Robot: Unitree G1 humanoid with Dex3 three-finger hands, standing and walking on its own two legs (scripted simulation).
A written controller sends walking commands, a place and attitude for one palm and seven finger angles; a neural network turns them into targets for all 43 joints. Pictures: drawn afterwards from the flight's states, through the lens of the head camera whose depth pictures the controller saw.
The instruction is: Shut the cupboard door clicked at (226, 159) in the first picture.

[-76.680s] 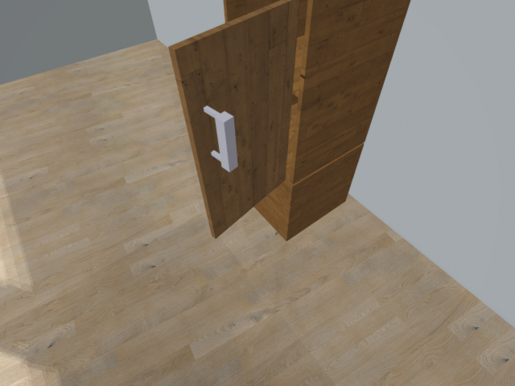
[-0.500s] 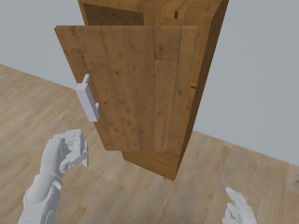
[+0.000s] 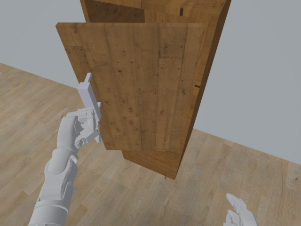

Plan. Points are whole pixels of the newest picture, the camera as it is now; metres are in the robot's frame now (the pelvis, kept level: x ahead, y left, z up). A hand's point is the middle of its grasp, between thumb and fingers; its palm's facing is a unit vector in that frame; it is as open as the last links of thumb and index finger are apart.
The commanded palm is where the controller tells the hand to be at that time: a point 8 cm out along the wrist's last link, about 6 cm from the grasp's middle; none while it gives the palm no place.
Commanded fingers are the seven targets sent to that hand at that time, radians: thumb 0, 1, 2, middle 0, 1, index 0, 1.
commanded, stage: bring the fist close to the handle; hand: left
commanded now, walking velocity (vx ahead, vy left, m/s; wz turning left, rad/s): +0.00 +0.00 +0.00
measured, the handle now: (92, 97) +0.45 +0.20 +0.08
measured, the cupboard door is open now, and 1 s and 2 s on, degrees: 22 19 5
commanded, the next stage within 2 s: push the door shut along its arc in 0.48 s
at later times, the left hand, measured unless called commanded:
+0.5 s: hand (100, 129) +0.34 +0.15 +0.09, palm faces +0.03 -1.00 -0.02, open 3.1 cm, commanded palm +0.31 +0.20 +0.09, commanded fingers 0.00 0.90 0.90 -1.30 -1.50 -1.30 -1.50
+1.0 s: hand (105, 111) +0.39 +0.15 +0.09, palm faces -0.07 -1.00 -0.05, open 3.1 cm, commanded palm +0.38 +0.19 +0.09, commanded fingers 0.00 0.90 0.90 -1.30 -1.50 -1.30 -1.50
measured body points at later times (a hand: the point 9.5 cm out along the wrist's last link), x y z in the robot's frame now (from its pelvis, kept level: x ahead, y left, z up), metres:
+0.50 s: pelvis -0.01 +0.01 +0.00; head +0.02 +0.00 +0.45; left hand +0.33 +0.20 +0.09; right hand +0.13 -0.23 -0.10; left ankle +0.00 +0.09 -0.70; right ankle +0.00 -0.09 -0.70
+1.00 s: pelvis -0.01 +0.00 +0.00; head +0.03 -0.01 +0.45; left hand +0.39 +0.20 +0.10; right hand +0.10 -0.26 -0.11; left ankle +0.00 +0.09 -0.70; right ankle +0.00 -0.09 -0.70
